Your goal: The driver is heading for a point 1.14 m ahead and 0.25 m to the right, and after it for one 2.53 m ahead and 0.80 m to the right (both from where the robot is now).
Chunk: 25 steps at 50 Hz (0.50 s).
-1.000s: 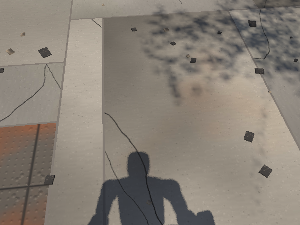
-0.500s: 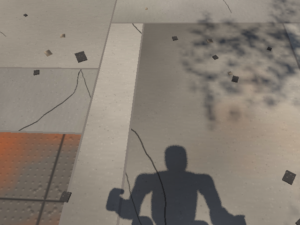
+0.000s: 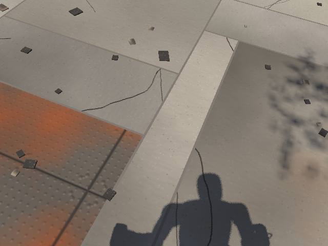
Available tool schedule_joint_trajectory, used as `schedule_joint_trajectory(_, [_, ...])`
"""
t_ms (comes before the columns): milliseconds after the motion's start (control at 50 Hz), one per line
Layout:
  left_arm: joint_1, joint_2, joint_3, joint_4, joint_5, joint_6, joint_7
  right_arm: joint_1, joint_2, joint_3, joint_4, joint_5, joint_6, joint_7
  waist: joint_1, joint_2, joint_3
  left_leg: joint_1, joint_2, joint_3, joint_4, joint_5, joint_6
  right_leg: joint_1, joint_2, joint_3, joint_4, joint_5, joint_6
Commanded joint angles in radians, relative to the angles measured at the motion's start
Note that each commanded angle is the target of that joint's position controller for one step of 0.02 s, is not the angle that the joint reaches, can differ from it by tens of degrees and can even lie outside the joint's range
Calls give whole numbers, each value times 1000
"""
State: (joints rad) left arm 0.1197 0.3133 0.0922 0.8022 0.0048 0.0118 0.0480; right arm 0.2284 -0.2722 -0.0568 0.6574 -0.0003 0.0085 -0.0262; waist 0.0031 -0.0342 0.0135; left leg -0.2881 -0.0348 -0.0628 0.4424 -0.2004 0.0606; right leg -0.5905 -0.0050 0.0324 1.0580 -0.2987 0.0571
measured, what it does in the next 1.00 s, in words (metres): walks ahead, turning right: right foot, then left foot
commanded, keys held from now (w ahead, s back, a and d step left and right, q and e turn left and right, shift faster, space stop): w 0.10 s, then w+e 0.44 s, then e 0.34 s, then no key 0.12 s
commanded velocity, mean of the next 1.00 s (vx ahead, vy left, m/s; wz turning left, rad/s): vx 0.26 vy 0.00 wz -0.29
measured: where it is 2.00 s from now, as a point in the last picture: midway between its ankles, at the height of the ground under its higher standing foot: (184, 244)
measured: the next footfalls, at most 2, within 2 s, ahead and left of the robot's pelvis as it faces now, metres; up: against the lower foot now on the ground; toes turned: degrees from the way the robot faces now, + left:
right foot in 0.30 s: +0.08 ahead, -0.14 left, +0.00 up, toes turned -1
left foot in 0.70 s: +0.41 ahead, +0.04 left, +0.00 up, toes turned -17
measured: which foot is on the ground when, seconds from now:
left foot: down 0.00-0.30, up 0.32-0.68, down 0.70-1.00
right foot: up 0.00-0.28, down 0.30-0.70, up 0.72-1.00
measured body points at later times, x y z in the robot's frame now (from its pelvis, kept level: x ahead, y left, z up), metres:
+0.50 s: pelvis +0.12 -0.05 +0.00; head +0.14 -0.08 +0.45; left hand +0.16 +0.22 -0.11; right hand +0.27 -0.33 -0.09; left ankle +0.20 +0.10 -0.69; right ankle +0.04 -0.14 -0.75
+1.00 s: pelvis +0.28 -0.04 -0.01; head +0.32 -0.07 +0.44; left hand +0.54 +0.15 -0.10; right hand +0.31 -0.36 -0.11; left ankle +0.37 +0.05 -0.75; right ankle +0.27 -0.18 -0.70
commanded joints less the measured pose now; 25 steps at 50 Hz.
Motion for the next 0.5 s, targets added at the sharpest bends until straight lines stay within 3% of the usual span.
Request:
schedule_joint_trajectory(20, [-35,41,-1,-68,-4,-16,-10,9,-138,-35,-61,3,-12,-11,-19,166,-131,207,230,-216,-123,186,154,-25,-28,24,-148,37,12])
schedule_joint_trajectory(60, [-65,48,-4,-78,-13,-25,-27,29,-156,-39,-48,3,-12,-8,-47,201,-85,168,233,-271,-191,-143,169,7,-25,2,-254,31,6])
schedule_joint_trajectory(80, [-73,56,-4,-81,-16,-32,-35,33,-163,-39,-41,2,-15,-5,-55,211,-58,151,242,-298,-213,-219,175,22,-24,-5,-296,13,-1])
schedule_joint_trajectory(180, [-64,55,-14,-74,-30,-83,-66,51,-179,-40,-11,4,-40,11,-74,176,-10,144,274,-318,-228,-291,178,110,-24,-43,-444,-36,-73])
schedule_joint_trajectory(240, [13,37,-21,-45,-32,-101,-77,15,-168,-36,-6,14,-44,19,-17,144,-16,75,248,-258,-188,-296,150,278,0,-83,-582,38,-129])
schedule_joint_trajectory(260, [65,40,-18,-22,-30,-102,-77,7,-151,-30,-6,13,-46,21,8,129,-31,34,222,-227,-152,-287,130,370,11,-84,-607,44,-144])
schedule_joint_trajectory(280, [141,53,-14,2,-33,-102,-73,-16,-117,-20,-14,5,-51,22,41,110,-52,-27,188,-177,-74,-260,97,474,-21,-34,-618,30,-164])
schedule_joint_trajectory(300, [247,103,-5,25,-31,-102,-66,-61,-51,-1,-39,-8,-61,26,72,-32,-68,-157,97,-50,177,-201,34,590,-165,181,-703,-21,-217])
schedule_joint_trajectory(320, [300,232,30,33,-33,-100,-70,-84,-65,-7,-96,-1,-88,26,62,-261,-26,-444,-25,97,396,-270,-28,710,-325,541,-810,-148,-363])
schedule_joint_trajectory(340, [318,188,23,20,-21,-108,-74,-134,-132,-22,-102,18,-108,23,104,-200,17,-592,6,19,564,-387,-38,727,-379,673,-863,-219,-420])
schedule_joint_trajectory(360, [286,142,8,3,-15,-115,-72,-125,-148,-28,-95,32,-121,31,79,-131,41,-639,51,-22,630,-296,-29,736,-347,611,-853,-202,-389])
schedule_joint_trajectory(420, [239,95,-9,-31,-23,-101,-60,-140,-122,-29,-85,-6,-134,44,47,-48,34,-594,91,-5,553,-98,-48,679,-243,417,-861,46,-320])
schedule_joint_trajectory(500, [248,106,-5,-46,-23,-77,-34,-207,-48,-8,-100,-4,-135,54,52,-65,31,-397,41,56,304,90,-100,516,-138,243,-866,268,-279])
